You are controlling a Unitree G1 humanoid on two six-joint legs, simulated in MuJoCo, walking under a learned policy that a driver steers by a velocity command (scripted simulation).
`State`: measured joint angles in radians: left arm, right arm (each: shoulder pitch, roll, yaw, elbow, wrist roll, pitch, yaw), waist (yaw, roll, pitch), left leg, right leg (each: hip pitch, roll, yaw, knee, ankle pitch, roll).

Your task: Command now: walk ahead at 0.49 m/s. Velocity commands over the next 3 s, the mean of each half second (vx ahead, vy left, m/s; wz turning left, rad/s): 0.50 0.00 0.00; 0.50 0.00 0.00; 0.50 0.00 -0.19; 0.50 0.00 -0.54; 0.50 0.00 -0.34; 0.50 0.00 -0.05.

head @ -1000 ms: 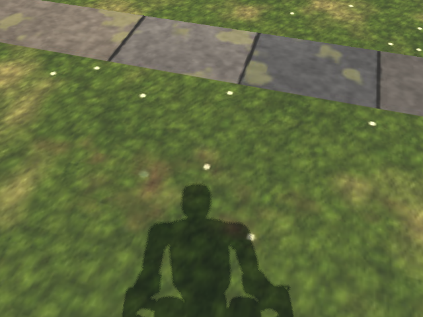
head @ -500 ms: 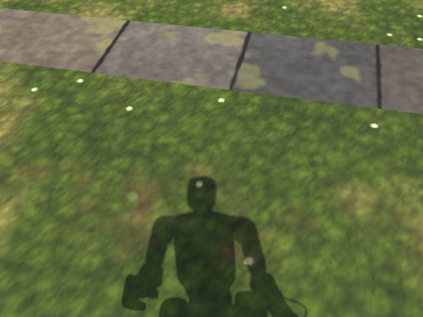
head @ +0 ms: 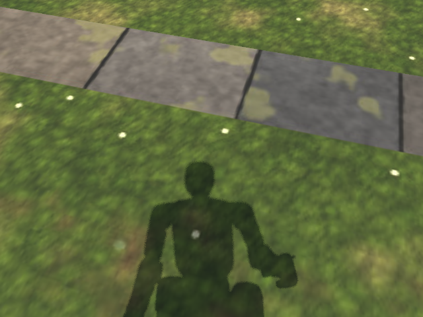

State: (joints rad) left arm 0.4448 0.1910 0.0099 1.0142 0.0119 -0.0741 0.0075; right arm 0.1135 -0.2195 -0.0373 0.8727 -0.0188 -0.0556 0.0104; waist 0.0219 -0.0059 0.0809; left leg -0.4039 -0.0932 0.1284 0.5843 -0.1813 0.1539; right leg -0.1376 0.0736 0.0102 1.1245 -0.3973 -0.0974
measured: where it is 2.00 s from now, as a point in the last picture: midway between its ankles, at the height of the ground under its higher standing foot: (237, 147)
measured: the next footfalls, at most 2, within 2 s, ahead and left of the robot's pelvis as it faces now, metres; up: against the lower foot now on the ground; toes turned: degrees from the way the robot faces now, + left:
right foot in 0.48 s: +0.44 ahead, -0.12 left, +0.00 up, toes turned -3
left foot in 1.04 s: +0.73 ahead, +0.06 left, +0.00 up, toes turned +5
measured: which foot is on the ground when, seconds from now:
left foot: down 0.00-0.48, up 0.50-1.00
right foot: up 0.00-0.46, down 0.48-1.00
